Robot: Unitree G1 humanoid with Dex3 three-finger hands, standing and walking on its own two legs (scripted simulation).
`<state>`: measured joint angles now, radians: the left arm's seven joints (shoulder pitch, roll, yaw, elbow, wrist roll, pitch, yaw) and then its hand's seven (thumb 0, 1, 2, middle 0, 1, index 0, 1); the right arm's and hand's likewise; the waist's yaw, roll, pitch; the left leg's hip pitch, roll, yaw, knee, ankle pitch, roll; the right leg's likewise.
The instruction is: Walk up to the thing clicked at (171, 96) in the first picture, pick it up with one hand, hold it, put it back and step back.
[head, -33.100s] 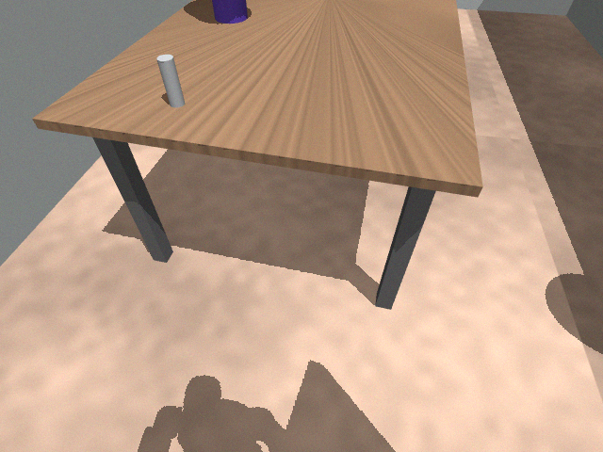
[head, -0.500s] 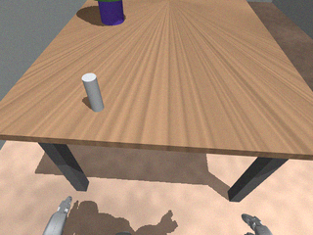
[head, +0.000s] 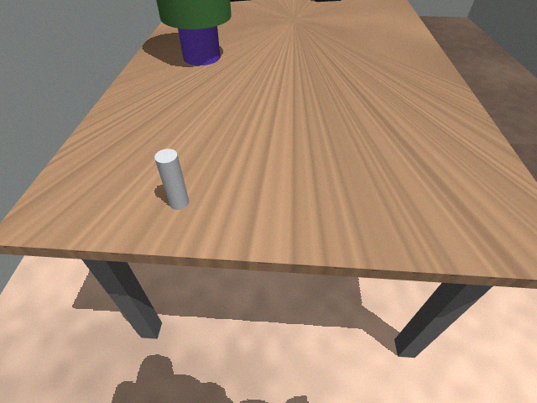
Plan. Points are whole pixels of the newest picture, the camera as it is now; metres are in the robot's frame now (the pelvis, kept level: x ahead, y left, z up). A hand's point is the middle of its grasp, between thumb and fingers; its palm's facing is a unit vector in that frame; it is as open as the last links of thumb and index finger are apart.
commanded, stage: stand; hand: left
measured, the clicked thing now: (173, 181) +0.51 +0.21 +0.03
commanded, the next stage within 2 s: none
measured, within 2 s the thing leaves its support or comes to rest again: neither
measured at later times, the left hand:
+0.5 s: hand out of the picture +0.07 +0.25 -0.14, palm faces -0.03 -0.94 -0.34, open 7.4 cm
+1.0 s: hand out of the picture +0.07 +0.25 -0.14, palm faces -0.02 -0.94 -0.34, open 7.4 cm
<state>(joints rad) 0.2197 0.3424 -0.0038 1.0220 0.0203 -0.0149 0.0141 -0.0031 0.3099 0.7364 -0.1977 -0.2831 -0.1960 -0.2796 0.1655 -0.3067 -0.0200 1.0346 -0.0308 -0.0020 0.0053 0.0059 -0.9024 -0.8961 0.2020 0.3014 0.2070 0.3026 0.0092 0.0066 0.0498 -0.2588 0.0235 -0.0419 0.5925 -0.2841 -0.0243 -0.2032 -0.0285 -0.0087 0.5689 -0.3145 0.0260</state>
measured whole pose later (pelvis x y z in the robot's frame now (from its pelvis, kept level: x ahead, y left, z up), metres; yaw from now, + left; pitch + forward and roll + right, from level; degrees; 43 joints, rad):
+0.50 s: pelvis +0.00 +0.00 +0.02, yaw +0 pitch -4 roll +0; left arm 0.12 0.34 0.00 1.15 0.02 -0.02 0.00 0.00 0.90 0.89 -0.21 -0.30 -0.21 -0.30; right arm 0.13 -0.34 -0.02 1.15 -0.02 0.00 0.01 0.00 -0.90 -0.90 0.20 0.30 0.21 0.30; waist 0.00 0.00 0.07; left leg -0.15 0.03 -0.04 0.39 -0.18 -0.03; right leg -0.09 -0.03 -0.01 0.37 -0.21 0.03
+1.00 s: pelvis +0.00 +0.00 +0.02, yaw +0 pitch -3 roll +0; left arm 0.11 0.34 0.01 1.16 0.01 -0.01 0.00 0.00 0.90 0.90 -0.21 -0.30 -0.21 -0.30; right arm 0.11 -0.34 -0.01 1.14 -0.02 -0.01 0.01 0.00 -0.90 -0.90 0.20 0.30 0.21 0.30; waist 0.00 0.01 0.06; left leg -0.13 0.02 -0.03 0.36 -0.17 -0.03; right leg -0.08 -0.03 0.00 0.34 -0.20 0.03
